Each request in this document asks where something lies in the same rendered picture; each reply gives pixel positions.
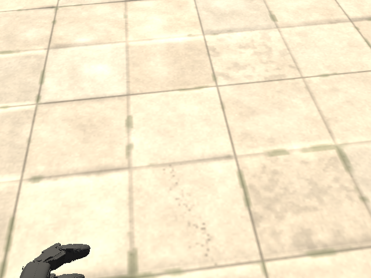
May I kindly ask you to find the left robot hand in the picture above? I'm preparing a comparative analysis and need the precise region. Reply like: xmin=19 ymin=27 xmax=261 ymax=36
xmin=20 ymin=243 xmax=90 ymax=278

